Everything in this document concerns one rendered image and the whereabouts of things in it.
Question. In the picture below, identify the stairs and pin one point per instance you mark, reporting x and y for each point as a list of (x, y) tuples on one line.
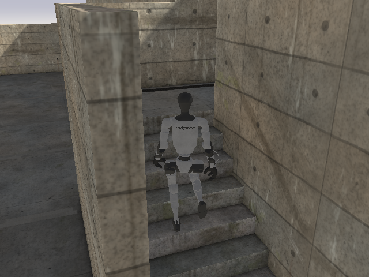
[(223, 243)]

